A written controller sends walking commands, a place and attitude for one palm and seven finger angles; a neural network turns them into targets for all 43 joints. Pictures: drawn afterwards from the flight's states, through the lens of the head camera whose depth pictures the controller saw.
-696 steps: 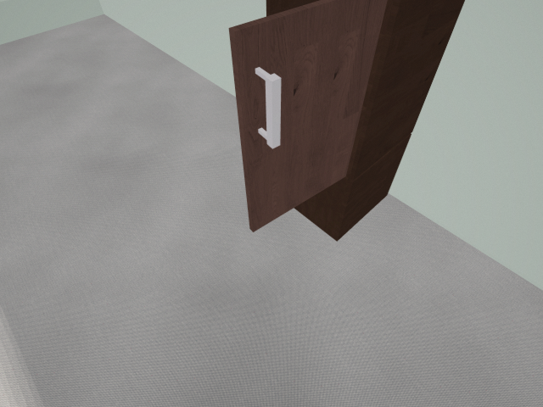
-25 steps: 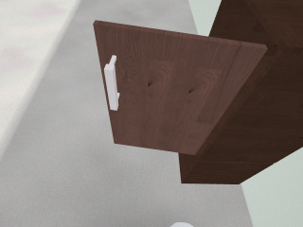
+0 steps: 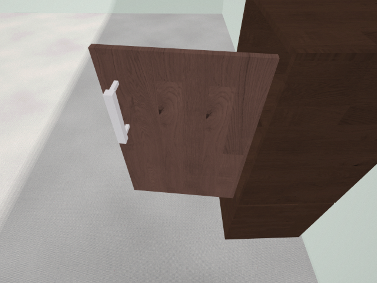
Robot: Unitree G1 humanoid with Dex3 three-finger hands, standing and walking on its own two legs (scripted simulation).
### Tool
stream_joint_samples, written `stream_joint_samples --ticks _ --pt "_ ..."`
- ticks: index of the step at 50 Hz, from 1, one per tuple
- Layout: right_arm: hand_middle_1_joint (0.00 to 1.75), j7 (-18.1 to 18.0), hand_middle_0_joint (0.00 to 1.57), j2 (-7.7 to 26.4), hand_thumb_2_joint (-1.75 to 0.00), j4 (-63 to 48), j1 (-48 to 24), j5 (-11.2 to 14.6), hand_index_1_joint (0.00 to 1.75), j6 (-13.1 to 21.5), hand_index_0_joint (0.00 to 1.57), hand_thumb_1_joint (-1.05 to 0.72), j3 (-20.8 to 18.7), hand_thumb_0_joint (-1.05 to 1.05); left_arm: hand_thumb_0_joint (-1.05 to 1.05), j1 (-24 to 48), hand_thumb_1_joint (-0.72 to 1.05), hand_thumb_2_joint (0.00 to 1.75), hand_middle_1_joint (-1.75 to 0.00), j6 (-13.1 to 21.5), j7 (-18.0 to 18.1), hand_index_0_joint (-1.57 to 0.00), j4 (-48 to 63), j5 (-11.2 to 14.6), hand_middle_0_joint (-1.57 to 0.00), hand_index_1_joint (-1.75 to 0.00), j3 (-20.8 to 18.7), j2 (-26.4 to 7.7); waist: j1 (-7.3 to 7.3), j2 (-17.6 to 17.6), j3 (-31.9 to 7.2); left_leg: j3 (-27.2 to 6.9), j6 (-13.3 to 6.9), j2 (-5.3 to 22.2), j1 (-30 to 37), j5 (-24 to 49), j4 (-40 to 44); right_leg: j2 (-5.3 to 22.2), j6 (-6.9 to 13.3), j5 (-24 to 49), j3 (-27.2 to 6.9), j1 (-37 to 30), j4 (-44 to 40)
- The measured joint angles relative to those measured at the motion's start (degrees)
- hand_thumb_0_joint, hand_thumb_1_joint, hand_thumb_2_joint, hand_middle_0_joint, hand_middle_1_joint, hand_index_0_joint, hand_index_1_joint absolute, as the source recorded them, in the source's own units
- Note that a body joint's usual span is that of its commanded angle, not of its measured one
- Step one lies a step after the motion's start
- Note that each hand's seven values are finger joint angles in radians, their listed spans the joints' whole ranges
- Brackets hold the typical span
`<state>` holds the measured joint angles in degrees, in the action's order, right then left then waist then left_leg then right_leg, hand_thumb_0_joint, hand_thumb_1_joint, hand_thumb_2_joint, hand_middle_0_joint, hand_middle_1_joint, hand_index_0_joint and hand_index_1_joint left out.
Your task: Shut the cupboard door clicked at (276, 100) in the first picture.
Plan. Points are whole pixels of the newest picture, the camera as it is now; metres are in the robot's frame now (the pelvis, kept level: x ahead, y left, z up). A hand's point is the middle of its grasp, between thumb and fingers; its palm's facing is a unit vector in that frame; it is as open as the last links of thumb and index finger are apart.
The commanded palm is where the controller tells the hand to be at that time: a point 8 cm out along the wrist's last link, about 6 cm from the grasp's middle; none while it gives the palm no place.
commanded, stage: come to a stop and stand still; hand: left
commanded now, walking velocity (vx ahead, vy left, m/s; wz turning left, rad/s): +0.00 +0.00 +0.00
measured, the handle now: (119, 113) +0.48 +0.19 +0.09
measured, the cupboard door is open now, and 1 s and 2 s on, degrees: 83 83 83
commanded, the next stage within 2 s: look again from close up in 0.78 s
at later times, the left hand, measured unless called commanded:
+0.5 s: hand out of the picture +0.00 +0.14 -0.18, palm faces +0.06 -0.99 -0.14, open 7.4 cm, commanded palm none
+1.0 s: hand out of the picture +0.05 +0.18 -0.18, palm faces +0.01 -0.97 -0.23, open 7.4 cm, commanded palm none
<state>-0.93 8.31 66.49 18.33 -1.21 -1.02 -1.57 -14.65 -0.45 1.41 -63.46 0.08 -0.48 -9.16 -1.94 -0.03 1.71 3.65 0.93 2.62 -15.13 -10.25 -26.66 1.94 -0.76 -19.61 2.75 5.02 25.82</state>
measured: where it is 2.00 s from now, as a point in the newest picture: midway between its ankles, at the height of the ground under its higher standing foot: outside the picture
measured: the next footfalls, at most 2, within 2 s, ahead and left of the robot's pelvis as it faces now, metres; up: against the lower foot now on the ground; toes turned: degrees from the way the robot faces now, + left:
none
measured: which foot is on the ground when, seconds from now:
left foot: down 0.00-1.00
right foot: down 0.00-1.00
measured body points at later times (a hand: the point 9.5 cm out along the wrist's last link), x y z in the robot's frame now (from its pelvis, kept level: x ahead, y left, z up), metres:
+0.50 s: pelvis +0.03 -0.01 +0.00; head +0.04 +0.00 +0.45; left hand +0.00 +0.19 -0.17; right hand +0.03 -0.24 -0.16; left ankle +0.04 +0.13 -0.74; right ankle -0.06 -0.12 -0.74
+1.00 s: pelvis +0.03 +0.00 -0.01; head +0.07 -0.01 +0.44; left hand +0.05 +0.23 -0.16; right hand +0.06 -0.24 -0.16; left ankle +0.04 +0.13 -0.74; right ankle -0.06 -0.12 -0.74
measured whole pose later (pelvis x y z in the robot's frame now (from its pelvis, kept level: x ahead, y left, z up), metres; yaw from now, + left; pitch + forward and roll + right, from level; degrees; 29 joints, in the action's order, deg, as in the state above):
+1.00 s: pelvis +0.03 +0.00 -0.01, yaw +0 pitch +1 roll +0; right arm -1.4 10.1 60.2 13.6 -1.5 0.8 -2.0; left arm -16.0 1.1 2.3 -58.5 -0.9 -0.2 -9.9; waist -0.7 0.4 3.1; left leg 3.1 0.9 2.8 -17.3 -15.3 -32.7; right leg 1.9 -0.6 -23.4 3.2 5.1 28.0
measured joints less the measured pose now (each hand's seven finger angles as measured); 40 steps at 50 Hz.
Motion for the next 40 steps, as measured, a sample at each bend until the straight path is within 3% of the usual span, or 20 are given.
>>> stream_joint_samples --ticks 17,40 --pt "0.3 -0.99 0.2 -1.57 -0.9 0.24 -2.88 0.17 0.3 0.76 0.2 -0.92 0.2 0.01 0.0 -3.73 0.91 0.9 -0.29 0.61 0.18 -0.2 -2.24 -0.15 -0.2 -0.3 0.36 3.23 1.63 -1.16 0.83 -0.62 0.91 0.42 1.11 -1.14 0.31 -0.58 0.76 -0.71 0.6 -1.87 -1.56" --pt "0.3 -1.24 0.2 -0.06 -0.9 -0.76 -5.2 0.26 0.3 1.05 0.2 -0.92 0.31 0.01 0.0 -1.03 0.91 0.9 -0.29 0.87 0.48 -0.2 -0.51 -0.33 -0.2 -0.3 -0.08 0.31 1.63 -1.9 0.7 -0.39 0.82 -0.29 2.89 -3.12 0.35 0.15 0.34 -1.75 0.64 -4.5 -3.35"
